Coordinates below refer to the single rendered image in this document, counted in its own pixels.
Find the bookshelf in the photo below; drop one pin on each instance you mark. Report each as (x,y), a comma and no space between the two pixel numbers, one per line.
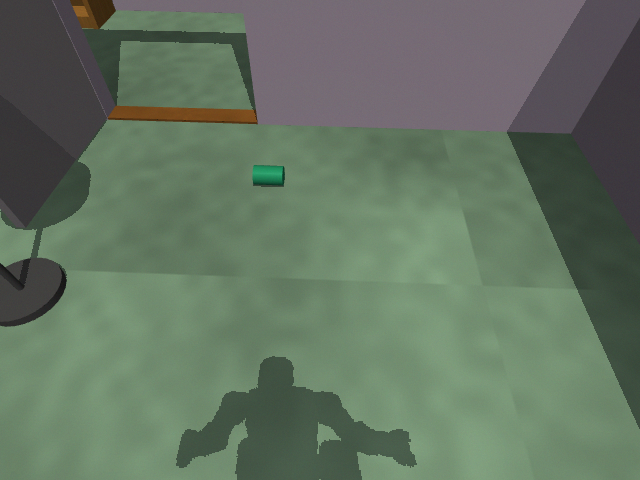
(93,13)

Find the floor lamp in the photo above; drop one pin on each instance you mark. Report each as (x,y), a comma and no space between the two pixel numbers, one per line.
(28,289)

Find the can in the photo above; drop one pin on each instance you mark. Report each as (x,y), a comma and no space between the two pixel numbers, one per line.
(268,175)

